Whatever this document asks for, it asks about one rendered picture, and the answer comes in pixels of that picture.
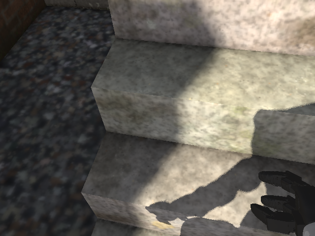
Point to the right robot forearm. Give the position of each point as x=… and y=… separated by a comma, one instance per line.
x=309, y=229

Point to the right robot hand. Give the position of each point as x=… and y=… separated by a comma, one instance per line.
x=292, y=214

